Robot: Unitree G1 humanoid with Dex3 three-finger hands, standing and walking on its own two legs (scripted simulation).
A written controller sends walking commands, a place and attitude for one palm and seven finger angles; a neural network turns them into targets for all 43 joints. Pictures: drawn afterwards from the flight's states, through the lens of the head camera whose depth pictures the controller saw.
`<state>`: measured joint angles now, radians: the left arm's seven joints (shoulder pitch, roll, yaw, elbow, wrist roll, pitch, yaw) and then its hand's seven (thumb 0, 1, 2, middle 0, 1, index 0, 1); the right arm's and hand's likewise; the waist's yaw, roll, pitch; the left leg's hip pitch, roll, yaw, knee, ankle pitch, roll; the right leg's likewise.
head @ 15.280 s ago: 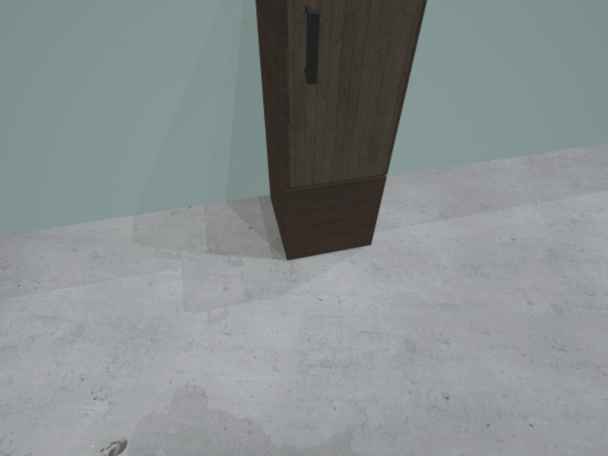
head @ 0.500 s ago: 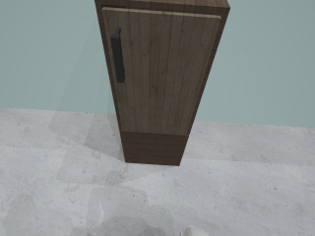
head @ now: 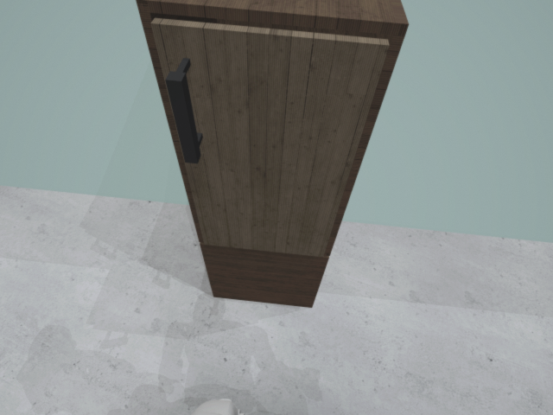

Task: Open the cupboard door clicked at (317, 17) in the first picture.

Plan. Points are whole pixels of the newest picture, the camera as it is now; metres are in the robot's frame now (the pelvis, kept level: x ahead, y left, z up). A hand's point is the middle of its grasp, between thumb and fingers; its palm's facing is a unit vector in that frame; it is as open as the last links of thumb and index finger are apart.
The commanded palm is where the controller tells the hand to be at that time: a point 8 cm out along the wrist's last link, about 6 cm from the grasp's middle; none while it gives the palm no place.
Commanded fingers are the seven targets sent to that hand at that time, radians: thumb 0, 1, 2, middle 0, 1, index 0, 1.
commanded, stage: come to a stop and stand still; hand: left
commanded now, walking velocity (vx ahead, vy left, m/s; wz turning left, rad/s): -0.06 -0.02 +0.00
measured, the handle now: (189, 113) +0.53 +0.20 +0.13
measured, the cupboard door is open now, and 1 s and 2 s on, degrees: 0 0 0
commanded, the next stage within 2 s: look again from close up in 0.72 s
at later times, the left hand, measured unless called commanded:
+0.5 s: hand out of the picture -0.05 +0.19 -0.17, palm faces +0.01 -0.98 -0.19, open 7.4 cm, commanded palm none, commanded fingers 0.00 0.90 0.90 -0.20 -0.30 -0.20 -0.30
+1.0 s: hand out of the picture -0.03 +0.19 -0.18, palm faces -0.02 -0.99 -0.16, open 7.4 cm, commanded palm none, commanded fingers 0.00 0.90 0.90 -0.20 -0.30 -0.20 -0.30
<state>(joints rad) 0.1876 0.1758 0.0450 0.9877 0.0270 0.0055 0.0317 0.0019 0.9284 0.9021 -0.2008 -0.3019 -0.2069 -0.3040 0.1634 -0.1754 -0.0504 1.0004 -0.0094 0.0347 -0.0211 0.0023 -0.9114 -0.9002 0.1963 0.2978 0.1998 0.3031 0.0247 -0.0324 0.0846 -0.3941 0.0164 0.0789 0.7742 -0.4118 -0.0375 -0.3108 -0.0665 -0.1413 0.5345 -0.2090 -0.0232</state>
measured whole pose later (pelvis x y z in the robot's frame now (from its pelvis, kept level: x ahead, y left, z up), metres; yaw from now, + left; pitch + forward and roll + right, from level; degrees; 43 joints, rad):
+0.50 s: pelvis -0.05 +0.02 +0.00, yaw -1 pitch +0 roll +1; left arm 0.32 0.16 0.02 1.08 0.02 0.02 0.02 0.01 0.91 0.90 -0.20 -0.30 -0.20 -0.30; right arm 0.22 -0.15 -0.04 1.05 -0.02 0.02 -0.02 -0.01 -0.92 -0.90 0.20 0.30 0.21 0.30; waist -0.01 -0.02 0.00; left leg -0.32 -0.01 0.13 0.39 -0.08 0.05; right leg -0.11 -0.03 -0.02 0.43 -0.33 -0.01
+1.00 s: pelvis -0.02 +0.03 -0.01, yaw -1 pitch +1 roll -1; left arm 0.34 0.13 -0.01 1.06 0.02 -0.03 0.06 0.01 0.90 0.90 -0.20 -0.30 -0.21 -0.30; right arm 0.35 -0.10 0.01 1.05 -0.03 -0.01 -0.02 0.01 -0.91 -0.90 0.20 0.30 0.20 0.30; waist -0.03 -0.01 0.05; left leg -0.38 0.00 0.11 0.59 -0.23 0.07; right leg -0.09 -0.02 -0.04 0.50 -0.42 0.02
